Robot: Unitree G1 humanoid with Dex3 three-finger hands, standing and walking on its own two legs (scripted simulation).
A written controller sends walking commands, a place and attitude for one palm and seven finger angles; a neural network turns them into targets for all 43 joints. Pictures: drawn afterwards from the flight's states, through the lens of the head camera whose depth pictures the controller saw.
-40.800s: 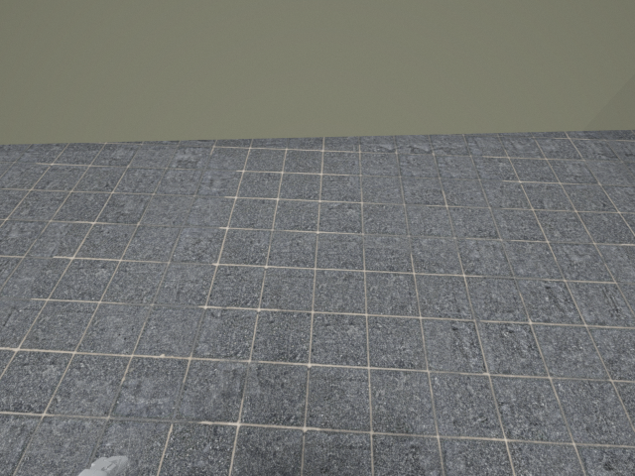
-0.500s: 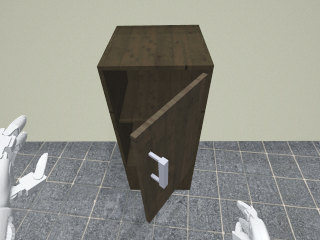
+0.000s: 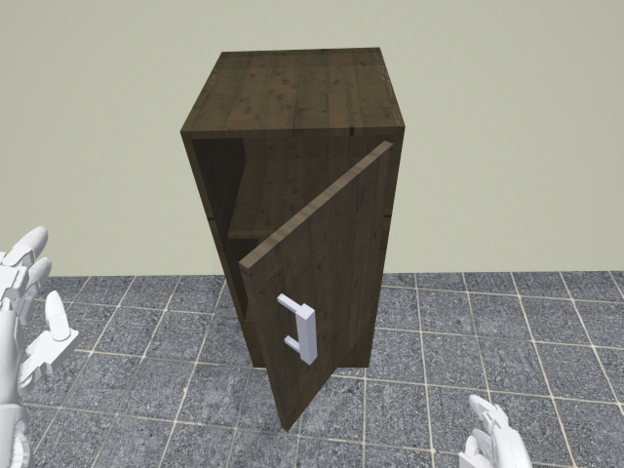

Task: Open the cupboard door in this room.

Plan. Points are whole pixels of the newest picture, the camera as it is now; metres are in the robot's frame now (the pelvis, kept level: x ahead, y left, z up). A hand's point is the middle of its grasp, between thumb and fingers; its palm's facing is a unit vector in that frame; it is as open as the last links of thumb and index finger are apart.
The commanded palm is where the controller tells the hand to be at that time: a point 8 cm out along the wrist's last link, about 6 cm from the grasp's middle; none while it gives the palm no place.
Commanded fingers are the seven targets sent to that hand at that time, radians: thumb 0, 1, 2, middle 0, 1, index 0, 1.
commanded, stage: step back with the hand held close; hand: left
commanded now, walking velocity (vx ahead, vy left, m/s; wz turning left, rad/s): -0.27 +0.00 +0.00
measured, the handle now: (297, 329) +0.34 +0.08 -0.05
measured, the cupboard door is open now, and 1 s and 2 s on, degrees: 52 52 52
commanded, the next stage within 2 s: stop stepping back and stand still in 1.16 s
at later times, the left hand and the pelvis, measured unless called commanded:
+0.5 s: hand (43, 362) +0.16 +0.28 +0.15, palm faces +0.34 -0.79 -0.51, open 7.4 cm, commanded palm +0.10 +0.32 +0.17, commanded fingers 0.00 0.90 0.90 -0.20 -0.30 -0.20 -0.30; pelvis -0.05 +0.02 +0.00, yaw -2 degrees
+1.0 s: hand out of the picture +0.06 +0.29 +0.16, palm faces +0.46 -0.76 -0.45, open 7.4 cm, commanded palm -0.02 +0.33 +0.17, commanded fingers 0.00 0.90 0.90 -0.20 -0.30 -0.20 -0.30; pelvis -0.15 +0.03 -0.02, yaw +3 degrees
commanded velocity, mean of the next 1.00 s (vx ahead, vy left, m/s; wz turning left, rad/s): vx -0.30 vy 0.00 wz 0.01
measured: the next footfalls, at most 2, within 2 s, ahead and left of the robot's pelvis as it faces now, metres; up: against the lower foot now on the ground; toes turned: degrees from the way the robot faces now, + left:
right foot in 1.20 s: -0.24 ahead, -0.09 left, +0.00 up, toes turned -5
left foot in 1.36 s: -0.09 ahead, +0.09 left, +0.00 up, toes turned -1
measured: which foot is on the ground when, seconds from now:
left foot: down 0.00-1.00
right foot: down 0.00-0.94, up 0.96-1.00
